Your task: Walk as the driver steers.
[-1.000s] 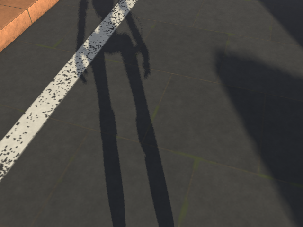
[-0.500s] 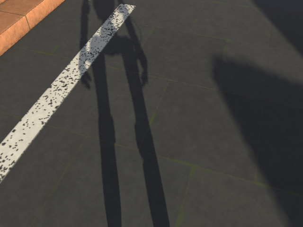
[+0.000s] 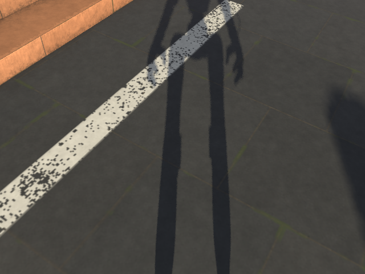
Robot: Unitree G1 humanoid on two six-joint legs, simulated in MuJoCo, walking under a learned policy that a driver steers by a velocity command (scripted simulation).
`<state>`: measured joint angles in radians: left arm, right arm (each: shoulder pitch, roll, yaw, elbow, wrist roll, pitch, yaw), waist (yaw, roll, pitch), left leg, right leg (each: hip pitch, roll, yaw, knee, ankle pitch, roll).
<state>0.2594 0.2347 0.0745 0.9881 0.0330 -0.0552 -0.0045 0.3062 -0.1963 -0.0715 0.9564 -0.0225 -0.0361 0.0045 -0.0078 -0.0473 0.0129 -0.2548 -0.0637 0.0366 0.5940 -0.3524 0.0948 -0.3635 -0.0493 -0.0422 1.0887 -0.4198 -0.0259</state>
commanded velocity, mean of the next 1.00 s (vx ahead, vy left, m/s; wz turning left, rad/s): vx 0.46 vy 0.00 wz -0.18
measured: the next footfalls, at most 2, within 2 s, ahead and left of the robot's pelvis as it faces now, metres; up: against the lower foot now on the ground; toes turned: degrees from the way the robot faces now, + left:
right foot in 0.40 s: +0.38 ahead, -0.04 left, +0.00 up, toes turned +1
left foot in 0.94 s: +0.71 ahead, +0.11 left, +0.00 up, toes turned -15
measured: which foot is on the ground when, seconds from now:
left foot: down 0.00-0.40, up 0.42-0.92, down 0.94-1.00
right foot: up 0.00-0.38, down 0.40-0.94, up 0.96-1.00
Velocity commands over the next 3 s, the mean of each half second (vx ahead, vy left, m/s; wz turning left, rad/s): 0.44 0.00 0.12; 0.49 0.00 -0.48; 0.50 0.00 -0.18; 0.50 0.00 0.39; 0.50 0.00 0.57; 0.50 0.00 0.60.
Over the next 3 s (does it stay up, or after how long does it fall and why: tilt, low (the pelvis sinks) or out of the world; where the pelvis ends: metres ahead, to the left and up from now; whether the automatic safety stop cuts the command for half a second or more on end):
stays up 1.57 -0.08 0.00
